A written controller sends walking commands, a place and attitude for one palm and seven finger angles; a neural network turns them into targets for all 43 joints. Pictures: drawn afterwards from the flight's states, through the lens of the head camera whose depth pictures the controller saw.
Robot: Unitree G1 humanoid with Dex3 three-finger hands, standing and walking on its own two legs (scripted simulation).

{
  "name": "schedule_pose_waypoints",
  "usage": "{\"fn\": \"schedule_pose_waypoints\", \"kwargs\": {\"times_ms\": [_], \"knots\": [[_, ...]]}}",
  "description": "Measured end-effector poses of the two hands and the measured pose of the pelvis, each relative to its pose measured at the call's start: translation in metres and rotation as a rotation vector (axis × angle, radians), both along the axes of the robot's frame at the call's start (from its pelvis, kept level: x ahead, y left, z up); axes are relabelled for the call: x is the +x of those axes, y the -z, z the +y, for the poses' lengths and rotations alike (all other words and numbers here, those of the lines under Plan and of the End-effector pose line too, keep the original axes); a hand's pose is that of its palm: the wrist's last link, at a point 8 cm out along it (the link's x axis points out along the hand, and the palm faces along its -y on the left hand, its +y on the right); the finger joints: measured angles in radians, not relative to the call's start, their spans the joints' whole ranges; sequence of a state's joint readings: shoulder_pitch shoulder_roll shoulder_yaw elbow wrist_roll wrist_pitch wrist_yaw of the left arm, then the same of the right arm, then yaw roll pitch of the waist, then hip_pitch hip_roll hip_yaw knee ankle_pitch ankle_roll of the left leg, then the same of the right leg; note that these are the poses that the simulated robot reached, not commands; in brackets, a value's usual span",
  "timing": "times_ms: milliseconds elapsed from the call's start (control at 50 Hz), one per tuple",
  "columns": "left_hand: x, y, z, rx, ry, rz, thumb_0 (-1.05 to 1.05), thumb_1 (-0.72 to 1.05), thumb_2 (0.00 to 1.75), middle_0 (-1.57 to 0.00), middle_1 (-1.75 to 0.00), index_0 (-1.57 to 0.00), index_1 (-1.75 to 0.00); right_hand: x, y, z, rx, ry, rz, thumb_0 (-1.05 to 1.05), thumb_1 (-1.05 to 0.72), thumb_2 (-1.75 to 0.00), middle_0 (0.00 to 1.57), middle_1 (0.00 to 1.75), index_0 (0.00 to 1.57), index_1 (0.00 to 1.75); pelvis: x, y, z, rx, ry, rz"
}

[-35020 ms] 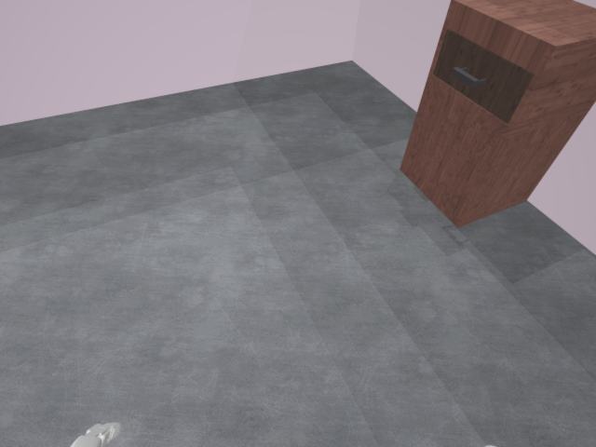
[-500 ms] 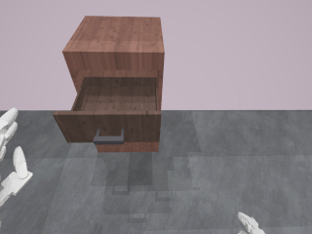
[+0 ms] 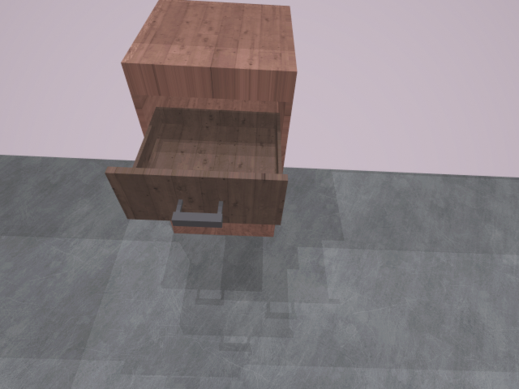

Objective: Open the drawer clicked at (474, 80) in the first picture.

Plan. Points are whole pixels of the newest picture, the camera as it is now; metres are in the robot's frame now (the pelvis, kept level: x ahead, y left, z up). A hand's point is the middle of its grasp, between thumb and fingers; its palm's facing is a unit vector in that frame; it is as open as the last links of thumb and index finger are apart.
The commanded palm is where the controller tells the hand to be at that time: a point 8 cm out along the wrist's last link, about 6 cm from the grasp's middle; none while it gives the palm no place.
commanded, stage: let the arm hang, fingers relaxed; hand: left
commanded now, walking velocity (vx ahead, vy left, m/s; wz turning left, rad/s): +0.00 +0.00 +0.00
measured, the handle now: (199, 212) +0.50 +0.18 -0.14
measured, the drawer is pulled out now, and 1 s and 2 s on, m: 0.30 0.30 0.30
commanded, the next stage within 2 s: look to check the result in 0.60 s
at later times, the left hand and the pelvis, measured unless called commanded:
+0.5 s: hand out of the picture +0.00 +0.17 -0.18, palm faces +0.00 -0.98 -0.17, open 7.3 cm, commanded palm none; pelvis +0.00 +0.01 +0.00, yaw -1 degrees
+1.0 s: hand out of the picture -0.01 +0.17 -0.18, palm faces +0.02 -0.99 -0.17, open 7.4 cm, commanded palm none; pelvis +0.01 +0.01 +0.00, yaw -1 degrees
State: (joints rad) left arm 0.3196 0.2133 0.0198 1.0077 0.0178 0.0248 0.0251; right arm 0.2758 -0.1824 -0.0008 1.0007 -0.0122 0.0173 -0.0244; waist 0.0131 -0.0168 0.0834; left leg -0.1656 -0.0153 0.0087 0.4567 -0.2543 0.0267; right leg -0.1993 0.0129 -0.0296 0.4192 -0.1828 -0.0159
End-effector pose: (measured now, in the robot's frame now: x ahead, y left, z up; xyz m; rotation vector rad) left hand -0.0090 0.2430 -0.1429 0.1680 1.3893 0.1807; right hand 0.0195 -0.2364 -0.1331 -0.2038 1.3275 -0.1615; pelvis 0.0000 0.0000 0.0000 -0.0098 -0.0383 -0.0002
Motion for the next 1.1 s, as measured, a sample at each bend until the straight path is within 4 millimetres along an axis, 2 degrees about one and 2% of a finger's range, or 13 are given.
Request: {"fn": "schedule_pose_waypoints", "kwargs": {"times_ms": [60,140,320,440,580,840,1100], "knots": [[-0.010,-0.003,0.005,0.015,-0.003,0.037,-0.01,0.94,0.90,-0.21,-0.29,-0.21,-0.30,-0.011,0.004,0.006,0.017,0.013,0.028,0.00,-0.92,-0.90,0.20,0.30,0.20,0.30,0.000,-0.001,0.003,0.002,0.002,-0.005],[-0.015,-0.005,0.006,0.019,-0.001,0.055,0.00,0.92,0.90,-0.20,-0.29,-0.20,-0.30,-0.024,0.010,0.017,0.046,0.026,0.058,0.00,-0.92,-0.90,0.20,0.30,0.20,0.30,0.000,-0.002,0.006,0.005,0.007,-0.010],[0.000,-0.001,-0.010,-0.018,0.014,0.021,0.00,0.91,0.90,-0.20,-0.29,-0.20,-0.30,-0.046,0.014,0.041,0.097,0.060,0.096,0.00,-0.91,-0.90,0.20,0.30,0.20,0.30,-0.001,-0.002,0.009,0.011,0.014,-0.018],[0.008,0.003,-0.021,-0.047,0.024,0.004,0.00,0.91,0.90,-0.20,-0.29,-0.20,-0.30,-0.057,0.014,0.046,0.102,0.084,0.114,0.00,-0.91,-0.90,0.20,0.30,0.20,0.30,-0.001,-0.002,0.009,0.012,0.018,-0.016],[0.003,0.004,-0.023,-0.051,0.017,0.028,0.00,0.91,0.90,-0.20,-0.29,-0.20,-0.30,-0.065,0.012,0.045,0.093,0.102,0.138,0.00,-0.91,-0.90,0.20,0.30,0.20,0.30,0.001,-0.002,0.008,0.011,0.020,-0.011],[-0.006,0.004,-0.025,-0.052,0.000,0.066,0.00,0.91,0.90,-0.20,-0.29,-0.20,-0.30,-0.056,0.012,0.042,0.085,0.103,0.138,0.00,-0.91,-0.90,0.20,0.30,0.19,0.30,0.007,-0.002,0.007,0.009,0.020,-0.005],[0.006,0.004,-0.030,-0.056,0.003,0.048,0.00,0.91,0.90,-0.20,-0.29,-0.20,-0.30,-0.037,0.013,0.042,0.090,0.096,0.102,0.00,-0.91,-0.90,0.20,0.30,0.20,0.30,0.013,-0.002,0.005,0.010,0.023,-0.004]]}}
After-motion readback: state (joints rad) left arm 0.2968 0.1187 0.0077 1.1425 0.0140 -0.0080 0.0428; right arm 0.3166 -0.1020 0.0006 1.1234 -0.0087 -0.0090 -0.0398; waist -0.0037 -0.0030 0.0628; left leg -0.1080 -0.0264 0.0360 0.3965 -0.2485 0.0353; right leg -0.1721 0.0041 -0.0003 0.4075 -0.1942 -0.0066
